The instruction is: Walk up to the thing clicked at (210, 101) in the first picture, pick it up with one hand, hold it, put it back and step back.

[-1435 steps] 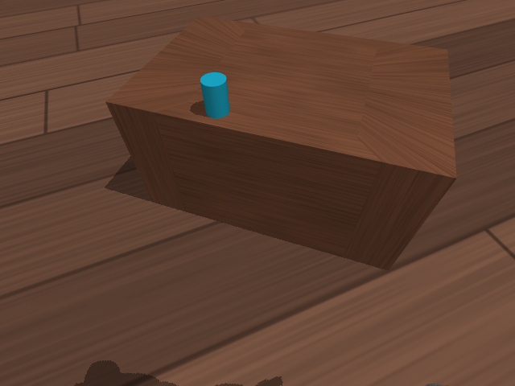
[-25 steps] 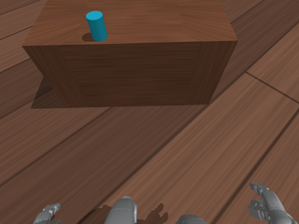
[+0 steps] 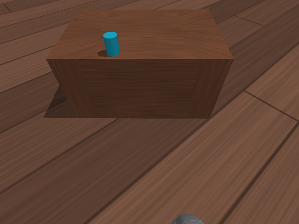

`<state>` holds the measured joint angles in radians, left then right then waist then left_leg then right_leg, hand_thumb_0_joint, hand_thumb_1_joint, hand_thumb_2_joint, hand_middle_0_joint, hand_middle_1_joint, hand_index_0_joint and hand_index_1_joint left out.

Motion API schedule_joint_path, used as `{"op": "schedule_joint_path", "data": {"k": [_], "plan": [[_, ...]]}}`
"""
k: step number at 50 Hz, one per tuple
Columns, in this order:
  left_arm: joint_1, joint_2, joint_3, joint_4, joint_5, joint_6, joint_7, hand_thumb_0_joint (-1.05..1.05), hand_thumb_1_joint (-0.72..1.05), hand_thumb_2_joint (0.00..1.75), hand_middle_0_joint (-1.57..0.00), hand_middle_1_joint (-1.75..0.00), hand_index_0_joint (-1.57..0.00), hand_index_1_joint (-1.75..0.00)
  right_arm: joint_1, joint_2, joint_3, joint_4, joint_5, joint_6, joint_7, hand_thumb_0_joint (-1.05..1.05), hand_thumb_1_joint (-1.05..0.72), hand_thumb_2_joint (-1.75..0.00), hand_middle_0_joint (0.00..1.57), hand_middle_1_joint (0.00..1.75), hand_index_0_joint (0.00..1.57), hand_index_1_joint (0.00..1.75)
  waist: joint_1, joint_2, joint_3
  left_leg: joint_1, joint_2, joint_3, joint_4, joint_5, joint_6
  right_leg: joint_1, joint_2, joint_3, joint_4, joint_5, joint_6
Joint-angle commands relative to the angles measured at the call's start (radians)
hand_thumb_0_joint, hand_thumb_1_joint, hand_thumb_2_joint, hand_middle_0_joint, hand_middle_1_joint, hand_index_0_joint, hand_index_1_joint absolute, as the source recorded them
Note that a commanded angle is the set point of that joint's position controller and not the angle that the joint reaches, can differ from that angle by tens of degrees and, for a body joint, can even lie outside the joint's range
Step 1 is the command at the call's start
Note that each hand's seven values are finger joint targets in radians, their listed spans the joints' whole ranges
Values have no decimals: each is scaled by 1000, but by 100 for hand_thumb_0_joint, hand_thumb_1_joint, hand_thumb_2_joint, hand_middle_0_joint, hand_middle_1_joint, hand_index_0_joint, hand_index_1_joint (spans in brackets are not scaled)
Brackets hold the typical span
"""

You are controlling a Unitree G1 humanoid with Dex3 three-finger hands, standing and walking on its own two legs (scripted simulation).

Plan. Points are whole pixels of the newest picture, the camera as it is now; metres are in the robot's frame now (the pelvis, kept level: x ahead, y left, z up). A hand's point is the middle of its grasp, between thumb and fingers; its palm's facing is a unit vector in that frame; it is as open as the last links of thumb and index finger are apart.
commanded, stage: step back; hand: left
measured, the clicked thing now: (111, 44) +1.08 +0.26 -0.11
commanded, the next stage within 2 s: stand in 0.66 s
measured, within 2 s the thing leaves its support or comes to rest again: neither
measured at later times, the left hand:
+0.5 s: hand out of the picture +0.10 +0.28 -0.16, palm faces +0.05 -0.92 -0.38, open 7.4 cm
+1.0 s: hand (67, 218) +0.15 +0.27 -0.14, palm faces -0.02 -0.94 -0.34, open 7.4 cm
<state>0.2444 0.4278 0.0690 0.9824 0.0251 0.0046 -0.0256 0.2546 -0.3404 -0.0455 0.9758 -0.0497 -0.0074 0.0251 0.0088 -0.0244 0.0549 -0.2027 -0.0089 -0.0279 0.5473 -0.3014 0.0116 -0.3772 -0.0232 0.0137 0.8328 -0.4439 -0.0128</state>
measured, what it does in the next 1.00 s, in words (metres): steps on the spot: right foot, then left foot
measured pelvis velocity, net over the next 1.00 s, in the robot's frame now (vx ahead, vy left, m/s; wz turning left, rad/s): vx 0.07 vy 0.01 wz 0.00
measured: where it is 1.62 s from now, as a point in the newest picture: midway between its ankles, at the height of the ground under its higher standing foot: outside the picture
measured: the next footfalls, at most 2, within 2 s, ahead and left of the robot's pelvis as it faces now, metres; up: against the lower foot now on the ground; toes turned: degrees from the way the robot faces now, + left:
right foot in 0.08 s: +0.08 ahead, -0.12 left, +0.00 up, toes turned +0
left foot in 0.46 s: +0.15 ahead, +0.14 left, +0.00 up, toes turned +3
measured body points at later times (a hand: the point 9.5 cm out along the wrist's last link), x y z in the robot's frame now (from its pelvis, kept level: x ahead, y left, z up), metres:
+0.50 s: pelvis +0.05 +0.00 -0.01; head +0.09 +0.01 +0.44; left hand +0.10 +0.32 -0.13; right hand +0.15 -0.30 -0.14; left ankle +0.11 +0.14 -0.73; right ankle +0.04 -0.12 -0.73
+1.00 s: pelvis +0.07 +0.01 +0.01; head +0.08 +0.01 +0.46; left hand +0.15 +0.32 -0.12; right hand +0.17 -0.28 -0.12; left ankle +0.11 +0.14 -0.73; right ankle +0.04 -0.12 -0.73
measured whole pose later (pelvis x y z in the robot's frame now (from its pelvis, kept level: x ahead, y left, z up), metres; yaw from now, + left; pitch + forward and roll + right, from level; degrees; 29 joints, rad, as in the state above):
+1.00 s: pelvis +0.07 +0.01 +0.01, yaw +0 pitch -3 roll +0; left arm 0.11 0.35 0.00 1.11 0.00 -0.03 -0.01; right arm 0.07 -0.35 -0.01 1.11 -0.01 -0.02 0.01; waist 0.00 0.01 0.07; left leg -0.20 0.03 0.04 0.41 -0.15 -0.01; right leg -0.08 -0.02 0.00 0.40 -0.26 0.02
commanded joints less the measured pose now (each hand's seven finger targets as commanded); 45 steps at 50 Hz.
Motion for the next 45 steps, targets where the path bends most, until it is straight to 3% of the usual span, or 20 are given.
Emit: {"op": "schedule_joint_path", "data": {"k": [1,4,5,6,7,8,11,15,19,22,23,24,25,26,29,32,34,36,38,45], "plan": [[-40,163,52,-65,-2,-35,3,0,90,90,-20,-30,-20,-30,-109,-299,-77,-95,1,-22,-15,0,-90,-90,20,30,20,30,-2,224,37,-152,194,-246,-277,-364,148,73,13,-34,-132,-13,2],[80,149,58,-17,10,-52,19,0,90,90,-20,-30,-20,-30,-131,-240,-63,-104,12,2,-15,0,-90,-90,20,30,20,30,75,112,-24,-250,120,-122,-23,-319,93,343,42,-47,-389,115,-10],[119,202,75,-9,22,-60,31,0,90,90,-20,-30,-20,-30,-105,-171,-43,-114,19,4,-20,0,-90,-90,20,30,20,30,89,-75,-36,-359,35,-69,217,-293,49,417,-65,189,-492,-29,-32],[110,283,92,-35,31,-70,38,0,90,90,-20,-30,-20,-30,-109,-131,-29,-136,17,-1,-24,0,-90,-90,20,30,20,30,93,-193,-1,-523,-90,-50,399,-281,9,399,-282,558,-639,-233,-100],[24,309,97,-66,27,-69,40,0,90,90,-20,-30,-20,-30,-101,-219,-55,-110,14,3,-37,0,-90,-90,20,30,20,30,77,-91,41,-437,-26,-138,446,-264,6,222,-375,636,-672,-366,-162],[-39,310,95,-85,22,-71,38,0,90,90,-20,-30,-20,-30,-66,-259,-66,-94,17,-4,-37,0,-90,-90,20,30,20,30,45,-90,93,-415,20,-138,451,-239,9,157,-391,618,-653,-347,-225],[-61,212,69,-87,4,-88,41,0,90,90,-20,-30,-20,-30,-20,-239,-62,-45,29,-9,-25,0,-90,-90,20,30,20,30,9,-45,66,-359,24,-144,423,-96,3,206,-238,313,-595,21,-123],[-37,202,59,-76,-1,-92,45,0,90,90,-20,-30,-20,-30,-28,-198,-47,-51,19,0,-20,0,-90,-90,20,30,20,30,22,-86,6,-251,34,-79,293,-75,-19,206,-230,166,-485,422,-144],[-59,189,38,-89,-10,-73,49,0,90,90,-20,-30,-20,-30,-77,-176,-39,-55,25,-11,-24,0,-90,-90,20,30,20,30,24,-146,-45,-116,29,51,85,11,-7,220,-205,61,-346,799,-123],[-64,181,25,-97,-19,-52,49,0,90,90,-20,-30,-20,-30,-44,-194,-48,-28,24,-17,-34,0,-90,-90,20,30,20,30,-3,-74,-91,38,25,51,-86,288,27,191,-145,31,-196,730,-68],[-56,154,13,-108,-23,-50,49,0,90,90,-20,-30,-20,-30,-36,-250,-63,-27,17,-18,-40,0,-90,-90,20,30,20,30,-10,40,-131,105,120,-68,-72,445,63,121,-97,14,-118,604,-38],[-37,125,5,-107,-36,-41,50,0,90,90,-20,-30,-20,-30,-60,-283,-66,-42,17,-20,-44,0,-90,-90,20,30,20,30,-1,137,-163,124,248,-222,-123,466,132,70,-10,-11,-27,364,-4],[-29,123,5,-83,-43,-22,55,0,90,90,-20,-30,-20,-30,-101,-303,-60,-53,26,-20,-44,0,-90,-90,20,30,20,30,8,168,-163,31,332,-290,-141,373,223,109,26,-27,-33,12,-4],[-42,135,6,-66,-34,-17,56,0,90,90,-20,-30,-20,-30,-138,-312,-64,-51,22,-15,-43,0,-90,-90,20,30,20,30,8,192,-130,-43,351,-314,-163,293,241,138,7,-5,-24,-103,-9],[-6,132,10,-30,-23,-23,47,0,90,90,-20,-30,-20,-30,-211,-277,-45,-60,14,-5,-41,0,-90,-90,20,30,20,30,35,205,-92,-110,262,-180,-150,141,157,169,-2,-7,-155,-12,-18],[-1,158,24,-7,-12,-42,55,0,90,90,-20,-30,-20,-30,-239,-233,-29,-45,32,-3,-38,0,-90,-90,20,30,20,30,41,129,-137,-95,182,-90,-8,281,68,256,-44,68,-340,314,-27],[-104,188,-3,-11,-5,-55,47,0,90,90,-20,-30,-20,-30,-166,-204,-22,-23,54,-15,-30,0,-90,-90,20,30,20,30,-38,43,-133,3,105,-54,-52,217,23,185,-156,181,-423,367,-53],[-145,155,-16,8,-19,-52,34,0,90,90,-20,-30,-20,-30,-192,-220,-17,12,45,-20,-23,0,-90,-90,20,30,20,30,-37,42,-99,104,145,-87,-119,187,37,82,-97,119,-429,222,-24],[-145,130,-26,26,-24,-49,34,0,90,90,-20,-30,-20,-30,-230,-230,-16,24,38,-29,-20,0,-90,-90,20,30,20,30,-7,41,-95,67,167,-99,-126,266,48,182,-79,68,-445,284,-4],[-161,137,-24,68,-24,-54,32,0,90,90,-20,-30,-20,-30,-230,-217,-5,64,42,-36,-20,0,-90,-90,20,30,20,30,-13,14,-90,100,147,-55,-183,327,23,234,-104,75,-504,387,0]]}}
